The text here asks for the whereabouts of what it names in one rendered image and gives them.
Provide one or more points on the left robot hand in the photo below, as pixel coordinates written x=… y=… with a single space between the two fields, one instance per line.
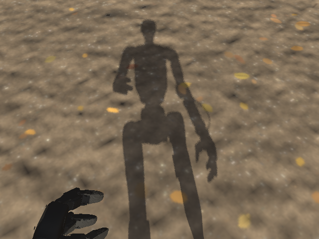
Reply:
x=56 y=220

